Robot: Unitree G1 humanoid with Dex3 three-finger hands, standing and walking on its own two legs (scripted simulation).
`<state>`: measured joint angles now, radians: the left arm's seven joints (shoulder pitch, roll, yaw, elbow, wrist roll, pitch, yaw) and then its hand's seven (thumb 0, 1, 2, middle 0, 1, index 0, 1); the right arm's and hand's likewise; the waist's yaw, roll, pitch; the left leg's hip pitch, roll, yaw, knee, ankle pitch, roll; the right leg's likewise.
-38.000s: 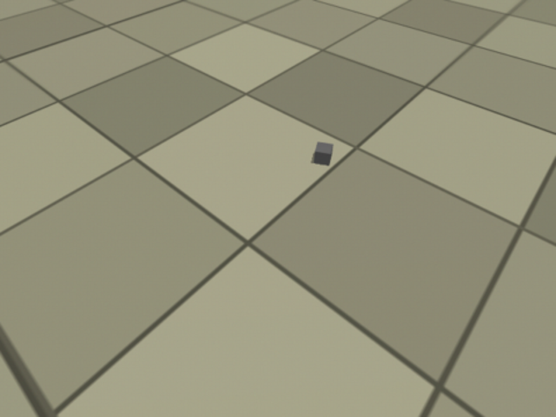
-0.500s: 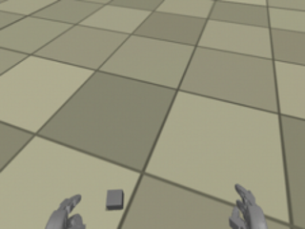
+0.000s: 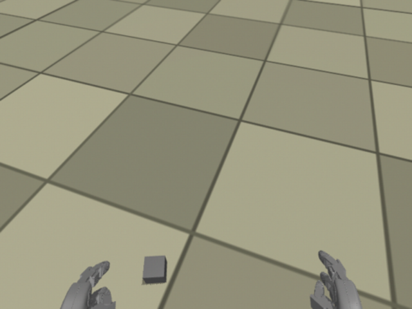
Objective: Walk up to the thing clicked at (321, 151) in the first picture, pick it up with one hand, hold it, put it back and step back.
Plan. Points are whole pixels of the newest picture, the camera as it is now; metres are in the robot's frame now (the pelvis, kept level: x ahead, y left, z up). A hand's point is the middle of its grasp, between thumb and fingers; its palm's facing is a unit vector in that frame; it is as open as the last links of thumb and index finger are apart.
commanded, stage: home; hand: left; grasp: from above
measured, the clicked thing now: (155, 269) +0.42 +0.22 -0.67
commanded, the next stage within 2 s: stand in 0.42 s
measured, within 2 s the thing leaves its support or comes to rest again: neither
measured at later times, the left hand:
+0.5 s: hand (113, 307) +0.16 +0.18 -0.04, palm faces +0.05 -0.98 -0.20, open 7.4 cm
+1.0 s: hand out of the picture +0.04 +0.25 -0.11, palm faces +0.05 -0.94 -0.33, open 7.4 cm
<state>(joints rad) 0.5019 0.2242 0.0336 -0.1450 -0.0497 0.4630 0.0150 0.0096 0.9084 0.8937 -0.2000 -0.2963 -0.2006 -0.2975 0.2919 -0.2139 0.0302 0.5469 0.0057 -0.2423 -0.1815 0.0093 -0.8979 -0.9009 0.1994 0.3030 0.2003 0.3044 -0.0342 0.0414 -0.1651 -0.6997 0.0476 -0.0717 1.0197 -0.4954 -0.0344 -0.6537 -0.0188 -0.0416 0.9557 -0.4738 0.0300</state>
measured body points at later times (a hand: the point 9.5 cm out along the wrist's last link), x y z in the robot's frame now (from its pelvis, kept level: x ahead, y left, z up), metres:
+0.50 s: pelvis +0.00 +0.00 +0.00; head +0.02 +0.01 +0.45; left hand +0.16 +0.23 -0.03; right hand +0.16 -0.24 -0.06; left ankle +0.01 +0.14 -0.68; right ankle +0.00 -0.14 -0.68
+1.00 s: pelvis +0.00 +0.01 +0.05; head +0.00 +0.01 +0.50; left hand +0.04 +0.29 -0.09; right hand +0.08 -0.27 -0.08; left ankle +0.01 +0.14 -0.68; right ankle +0.00 -0.14 -0.68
